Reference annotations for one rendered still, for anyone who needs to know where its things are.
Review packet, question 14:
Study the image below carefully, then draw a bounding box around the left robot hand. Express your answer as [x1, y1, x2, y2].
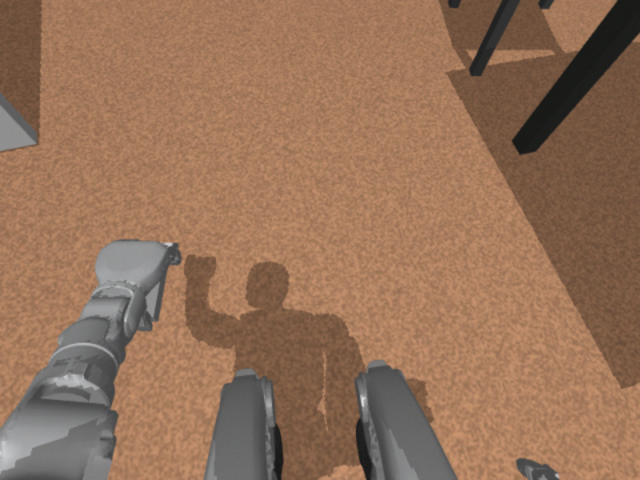
[95, 239, 182, 331]

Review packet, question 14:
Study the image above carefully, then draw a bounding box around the small box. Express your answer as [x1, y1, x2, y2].
[145, 271, 167, 322]

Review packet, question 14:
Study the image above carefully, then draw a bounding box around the right robot foot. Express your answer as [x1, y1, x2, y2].
[356, 418, 374, 480]

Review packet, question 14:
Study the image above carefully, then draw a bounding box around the left robot arm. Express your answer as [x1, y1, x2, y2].
[0, 281, 146, 480]

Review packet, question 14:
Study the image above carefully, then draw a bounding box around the right robot hand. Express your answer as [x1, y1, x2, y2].
[516, 458, 559, 480]

